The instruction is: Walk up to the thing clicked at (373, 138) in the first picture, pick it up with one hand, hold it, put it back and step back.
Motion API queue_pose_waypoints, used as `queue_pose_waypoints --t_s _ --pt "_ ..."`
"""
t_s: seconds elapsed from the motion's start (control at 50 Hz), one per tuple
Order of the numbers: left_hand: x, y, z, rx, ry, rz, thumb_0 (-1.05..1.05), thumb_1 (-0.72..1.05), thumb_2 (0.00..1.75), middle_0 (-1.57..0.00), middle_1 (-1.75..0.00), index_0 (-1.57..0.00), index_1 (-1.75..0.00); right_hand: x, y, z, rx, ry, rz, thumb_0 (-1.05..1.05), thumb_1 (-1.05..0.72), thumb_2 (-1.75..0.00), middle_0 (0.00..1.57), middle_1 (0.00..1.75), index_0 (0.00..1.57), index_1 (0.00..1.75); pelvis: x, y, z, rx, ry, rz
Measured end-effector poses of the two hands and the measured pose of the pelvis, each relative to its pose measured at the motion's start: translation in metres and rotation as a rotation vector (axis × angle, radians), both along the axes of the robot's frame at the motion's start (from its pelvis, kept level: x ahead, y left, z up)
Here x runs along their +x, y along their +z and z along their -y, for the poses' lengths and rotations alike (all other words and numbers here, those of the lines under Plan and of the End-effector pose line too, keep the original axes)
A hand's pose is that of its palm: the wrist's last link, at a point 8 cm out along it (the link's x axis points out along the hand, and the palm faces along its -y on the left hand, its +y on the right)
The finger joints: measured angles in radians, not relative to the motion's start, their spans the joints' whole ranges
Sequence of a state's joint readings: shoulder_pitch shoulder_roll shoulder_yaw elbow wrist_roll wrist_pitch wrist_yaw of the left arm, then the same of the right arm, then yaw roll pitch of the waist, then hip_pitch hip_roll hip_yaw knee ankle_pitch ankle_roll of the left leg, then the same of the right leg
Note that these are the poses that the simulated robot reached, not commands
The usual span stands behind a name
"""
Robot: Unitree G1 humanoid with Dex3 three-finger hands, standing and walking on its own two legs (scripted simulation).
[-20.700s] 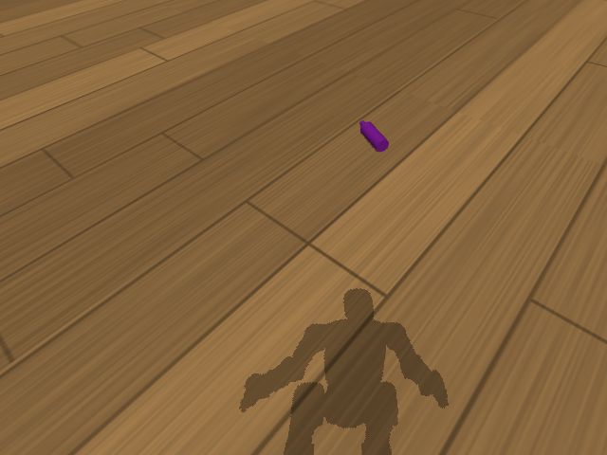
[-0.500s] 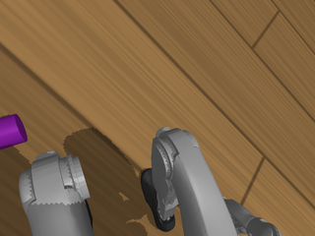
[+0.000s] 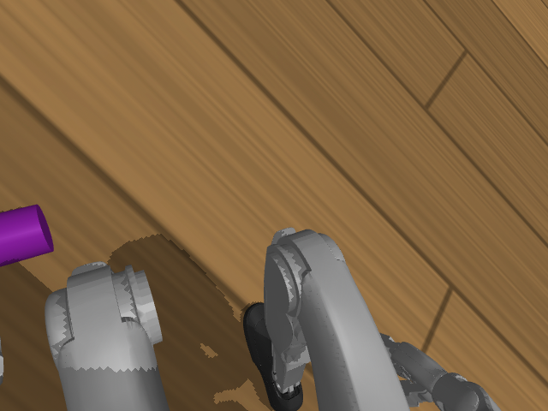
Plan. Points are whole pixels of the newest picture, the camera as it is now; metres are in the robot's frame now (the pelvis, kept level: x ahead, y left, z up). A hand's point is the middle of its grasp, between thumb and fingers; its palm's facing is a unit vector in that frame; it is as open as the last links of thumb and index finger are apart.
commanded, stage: close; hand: left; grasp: from above
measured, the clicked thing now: out of the picture +0.36 +0.39 -0.25
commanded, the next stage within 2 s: settle in 1.20 s
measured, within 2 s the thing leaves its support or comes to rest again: leaves its support in 1.58 s
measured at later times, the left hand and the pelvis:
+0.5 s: hand out of the picture +0.36 +0.36 -0.23, palm faces -0.40 -0.19 -0.89, open 11.7 cm; pelvis +0.00 +0.00 +0.00, yaw +0 degrees
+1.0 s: hand out of the picture +0.36 +0.36 -0.23, palm faces -0.41 -0.20 -0.89, open 10.5 cm; pelvis +0.00 +0.00 +0.00, yaw +0 degrees
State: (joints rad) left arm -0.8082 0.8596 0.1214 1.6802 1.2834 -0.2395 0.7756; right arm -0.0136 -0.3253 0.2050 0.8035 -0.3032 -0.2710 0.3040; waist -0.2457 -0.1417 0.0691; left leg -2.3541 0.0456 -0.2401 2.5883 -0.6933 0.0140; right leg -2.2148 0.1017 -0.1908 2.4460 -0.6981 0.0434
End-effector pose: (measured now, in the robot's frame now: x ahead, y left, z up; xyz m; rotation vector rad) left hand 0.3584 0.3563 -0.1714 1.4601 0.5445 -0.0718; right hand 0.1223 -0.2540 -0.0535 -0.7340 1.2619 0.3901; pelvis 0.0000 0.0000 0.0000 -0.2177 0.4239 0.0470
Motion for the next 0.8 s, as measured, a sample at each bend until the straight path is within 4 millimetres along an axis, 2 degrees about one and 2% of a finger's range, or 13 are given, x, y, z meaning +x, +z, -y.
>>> queue_pose_waypoints --t_s 0.08,0.16,0.24,0.4,0.58,0.8 --pt "0.003 -0.002 -0.010 -0.008 0.086 -0.026 0.00 -0.30 0.90 -0.23 -0.89 -0.23 -0.90 0.002 0.000 0.001 0.017 -0.005 0.015 0.00 -0.89 -0.89 0.20 0.30 0.20 0.30 0.000 0.001 0.001 0.004 0.003 -0.007" --pt "0.003 -0.008 -0.016 -0.027 0.122 -0.090 0.00 -0.26 0.86 -0.26 -0.87 -0.26 -0.87 -0.004 -0.003 0.001 0.022 -0.023 -0.008 0.00 -0.89 -0.89 0.20 0.30 0.20 0.30 0.002 0.001 0.003 0.005 0.006 -0.013" --pt "0.004 -0.012 -0.015 -0.059 0.097 -0.118 0.00 -0.24 0.82 -0.28 -0.85 -0.28 -0.86 -0.015 -0.006 -0.001 0.023 -0.038 -0.059 0.00 -0.90 -0.89 0.20 0.30 0.20 0.30 0.003 0.003 0.003 0.004 0.008 -0.012" --pt "0.005 -0.006 -0.009 -0.098 0.019 -0.066 0.00 -0.19 0.81 -0.32 -0.82 -0.32 -0.83 -0.027 -0.009 -0.006 0.015 -0.050 -0.101 0.00 -0.90 -0.89 0.20 0.30 0.20 0.30 0.003 0.003 0.003 -0.004 0.001 0.006" --pt "-0.001 0.002 -0.003 -0.057 -0.025 -0.026 0.00 -0.10 0.78 -0.36 -0.81 -0.37 -0.80 -0.018 -0.006 -0.001 -0.006 -0.031 -0.050 0.00 -0.89 -0.89 0.21 0.30 0.20 0.30 0.000 0.001 0.002 -0.001 -0.004 0.009" --pt "0.002 -0.002 -0.004 -0.037 0.013 -0.033 0.00 -0.04 0.70 -0.46 -0.76 -0.48 -0.75 -0.005 0.002 0.004 -0.004 -0.007 -0.003 0.00 -0.89 -0.89 0.20 0.30 0.20 0.30 0.000 0.002 0.002 0.005 0.001 0.000"
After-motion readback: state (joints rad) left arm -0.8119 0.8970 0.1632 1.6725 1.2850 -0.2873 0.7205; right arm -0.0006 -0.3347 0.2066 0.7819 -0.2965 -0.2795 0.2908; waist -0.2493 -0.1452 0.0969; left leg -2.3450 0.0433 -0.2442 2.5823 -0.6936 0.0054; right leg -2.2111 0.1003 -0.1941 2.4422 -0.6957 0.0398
